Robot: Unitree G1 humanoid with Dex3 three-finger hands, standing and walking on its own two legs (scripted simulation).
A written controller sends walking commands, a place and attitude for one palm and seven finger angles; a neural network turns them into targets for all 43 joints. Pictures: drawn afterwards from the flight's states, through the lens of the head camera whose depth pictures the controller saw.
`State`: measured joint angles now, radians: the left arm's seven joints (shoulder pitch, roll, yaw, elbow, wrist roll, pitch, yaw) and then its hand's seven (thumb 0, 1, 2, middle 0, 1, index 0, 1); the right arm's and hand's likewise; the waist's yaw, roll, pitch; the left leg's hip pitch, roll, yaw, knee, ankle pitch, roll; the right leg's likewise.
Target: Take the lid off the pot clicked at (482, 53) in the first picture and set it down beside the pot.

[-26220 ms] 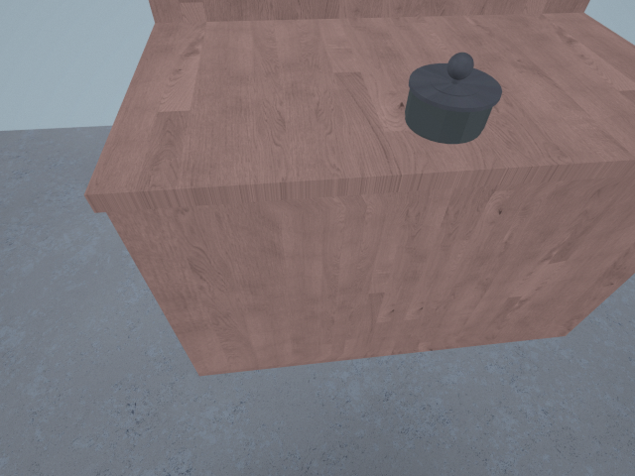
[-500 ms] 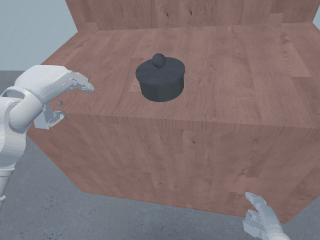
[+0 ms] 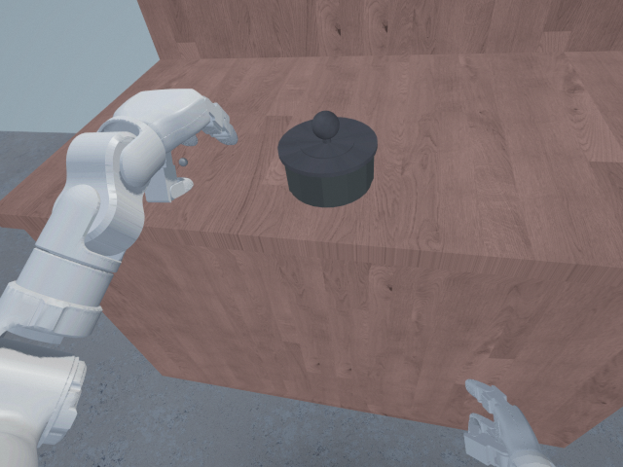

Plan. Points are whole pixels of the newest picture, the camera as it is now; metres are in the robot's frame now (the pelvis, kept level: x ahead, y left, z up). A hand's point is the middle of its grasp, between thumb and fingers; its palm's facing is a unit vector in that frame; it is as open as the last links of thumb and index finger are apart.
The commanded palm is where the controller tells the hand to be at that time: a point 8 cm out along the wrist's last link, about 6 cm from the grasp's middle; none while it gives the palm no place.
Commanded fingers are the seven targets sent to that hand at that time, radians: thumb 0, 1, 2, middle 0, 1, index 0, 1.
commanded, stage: move the open hand above the knob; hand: left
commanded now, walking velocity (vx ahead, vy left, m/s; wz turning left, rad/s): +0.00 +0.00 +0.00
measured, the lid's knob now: (325, 125) +0.58 +0.05 +0.16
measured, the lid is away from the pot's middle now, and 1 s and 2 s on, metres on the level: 0.00 0.00 0.00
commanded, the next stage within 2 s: lower the open fingers around the knob in 1.88 s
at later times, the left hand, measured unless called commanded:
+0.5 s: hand (262, 117) +0.46 +0.11 +0.24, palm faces -0.10 +0.01 -1.00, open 10.1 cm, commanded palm +0.43 +0.11 +0.31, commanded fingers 0.00 -0.38 1.61 -0.85 -0.08 -0.85 -0.08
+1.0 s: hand (297, 100) +0.51 +0.07 +0.24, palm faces -0.22 +0.01 -0.98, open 10.2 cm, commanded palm +0.50 +0.07 +0.31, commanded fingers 0.00 -0.38 1.61 -0.85 -0.08 -0.85 -0.08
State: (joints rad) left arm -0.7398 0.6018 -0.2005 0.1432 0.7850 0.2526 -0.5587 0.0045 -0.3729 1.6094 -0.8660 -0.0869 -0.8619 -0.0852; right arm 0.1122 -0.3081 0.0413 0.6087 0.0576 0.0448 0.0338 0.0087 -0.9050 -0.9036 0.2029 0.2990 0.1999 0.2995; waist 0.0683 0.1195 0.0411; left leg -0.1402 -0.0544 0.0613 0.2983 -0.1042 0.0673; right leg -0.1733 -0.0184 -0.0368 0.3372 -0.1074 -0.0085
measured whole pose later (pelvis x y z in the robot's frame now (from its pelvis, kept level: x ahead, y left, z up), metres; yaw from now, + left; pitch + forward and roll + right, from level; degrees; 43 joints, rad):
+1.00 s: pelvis +0.06 +0.00 +0.00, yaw -1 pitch +4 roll +0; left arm -1.21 0.34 -0.42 0.67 0.86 0.41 -0.53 0.00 -0.37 1.61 -0.86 -0.09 -0.86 -0.08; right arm 0.19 -0.31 0.04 0.67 0.03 0.09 0.06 0.01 -0.91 -0.90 0.20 0.30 0.20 0.30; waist -0.01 0.10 -0.03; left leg -0.18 -0.05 0.07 0.28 -0.17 0.07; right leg -0.23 -0.01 -0.02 0.33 -0.17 0.00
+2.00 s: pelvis +0.06 +0.02 +0.00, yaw -2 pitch +7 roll +0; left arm -1.46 0.23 -0.38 1.07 0.89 0.38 -0.44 0.00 -0.37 1.61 -0.87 -0.09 -0.86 -0.09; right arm 0.27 -0.28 0.02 0.73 0.01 0.02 0.03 0.00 -0.91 -0.90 0.20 0.30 0.20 0.30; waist -0.05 0.08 -0.08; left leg -0.26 -0.07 0.09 0.31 -0.18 0.09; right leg -0.31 -0.03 0.01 0.36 -0.18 0.02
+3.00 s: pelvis +0.06 +0.01 +0.00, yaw -2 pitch +8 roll +0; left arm -1.37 0.20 -0.37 1.16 0.86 0.37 -0.44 0.00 -0.37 1.61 -0.85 -0.08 -0.86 -0.08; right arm 0.29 -0.28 0.01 0.76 0.00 0.02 0.01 0.00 -0.91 -0.90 0.20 0.30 0.20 0.30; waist -0.08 0.07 -0.09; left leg -0.30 -0.06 0.09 0.37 -0.21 0.08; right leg -0.35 -0.02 0.01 0.41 -0.20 0.01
